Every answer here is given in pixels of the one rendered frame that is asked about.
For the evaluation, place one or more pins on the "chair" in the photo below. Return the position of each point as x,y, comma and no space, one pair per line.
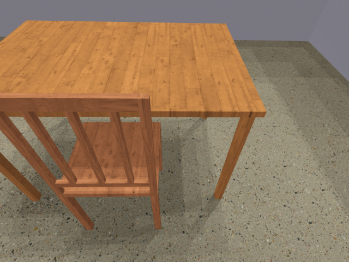
109,159

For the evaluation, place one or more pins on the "table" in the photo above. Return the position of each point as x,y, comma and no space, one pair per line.
188,69

